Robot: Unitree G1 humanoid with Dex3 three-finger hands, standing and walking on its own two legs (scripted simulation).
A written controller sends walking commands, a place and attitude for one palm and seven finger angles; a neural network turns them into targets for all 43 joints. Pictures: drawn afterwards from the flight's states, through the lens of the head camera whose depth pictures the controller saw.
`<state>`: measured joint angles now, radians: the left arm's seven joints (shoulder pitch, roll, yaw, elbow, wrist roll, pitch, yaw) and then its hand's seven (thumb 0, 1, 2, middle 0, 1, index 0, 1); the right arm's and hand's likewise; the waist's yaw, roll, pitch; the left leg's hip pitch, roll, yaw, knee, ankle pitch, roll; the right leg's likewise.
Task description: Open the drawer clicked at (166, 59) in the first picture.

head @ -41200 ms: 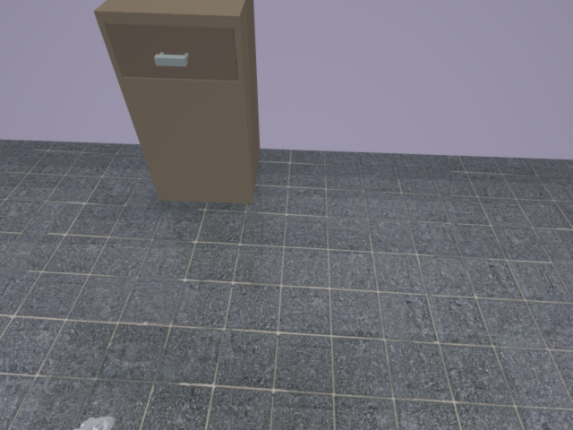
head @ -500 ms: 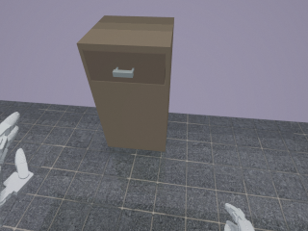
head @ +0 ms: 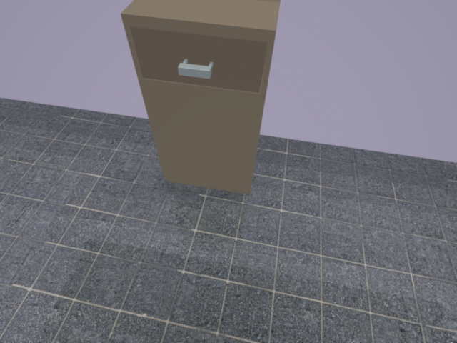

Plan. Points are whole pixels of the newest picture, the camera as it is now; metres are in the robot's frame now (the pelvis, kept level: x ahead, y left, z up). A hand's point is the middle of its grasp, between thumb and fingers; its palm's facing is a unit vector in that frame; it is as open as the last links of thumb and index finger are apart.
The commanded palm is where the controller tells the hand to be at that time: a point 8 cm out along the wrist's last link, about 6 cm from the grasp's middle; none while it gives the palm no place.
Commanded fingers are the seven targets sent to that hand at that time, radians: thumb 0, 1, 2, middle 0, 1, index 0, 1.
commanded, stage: let the arm hang, fingers relaxed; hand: left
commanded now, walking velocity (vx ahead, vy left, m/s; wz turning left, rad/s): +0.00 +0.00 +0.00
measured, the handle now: (196, 67) +0.89 +0.15 -0.03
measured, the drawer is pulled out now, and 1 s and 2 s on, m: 0.00 0.00 0.00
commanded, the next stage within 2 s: look to check the result in 0.72 s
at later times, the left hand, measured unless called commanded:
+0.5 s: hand out of the picture +0.00 +0.20 -0.15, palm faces -0.01 -0.98 -0.22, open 7.4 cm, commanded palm none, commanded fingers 0.00 0.90 0.90 -0.20 -0.30 -0.20 -0.30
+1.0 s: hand out of the picture +0.02 +0.21 -0.15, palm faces -0.02 -0.97 -0.24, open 7.4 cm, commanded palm none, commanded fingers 0.00 0.90 0.90 -0.20 -0.30 -0.20 -0.30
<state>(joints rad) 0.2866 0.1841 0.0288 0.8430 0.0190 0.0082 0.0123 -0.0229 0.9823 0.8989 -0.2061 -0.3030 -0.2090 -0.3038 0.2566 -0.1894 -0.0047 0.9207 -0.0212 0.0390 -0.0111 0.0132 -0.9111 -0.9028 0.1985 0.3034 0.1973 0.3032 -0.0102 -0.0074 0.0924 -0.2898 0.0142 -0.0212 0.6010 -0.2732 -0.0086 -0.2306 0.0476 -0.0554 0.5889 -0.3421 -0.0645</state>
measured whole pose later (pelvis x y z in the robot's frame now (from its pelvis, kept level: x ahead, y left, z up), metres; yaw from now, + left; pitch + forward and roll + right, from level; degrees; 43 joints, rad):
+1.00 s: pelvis +0.00 +0.02 +0.02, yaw -2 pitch -2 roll +0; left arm 0.23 0.19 0.02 1.13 0.01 -0.01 0.02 0.01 0.91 0.90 -0.20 -0.30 -0.20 -0.30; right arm 0.25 -0.19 -0.01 1.12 -0.02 0.00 -0.03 0.01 -0.91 -0.90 0.20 0.30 0.20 0.30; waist -0.01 0.01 0.06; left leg -0.15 -0.01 0.03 0.36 -0.18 0.01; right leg -0.12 0.03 -0.01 0.38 -0.22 -0.03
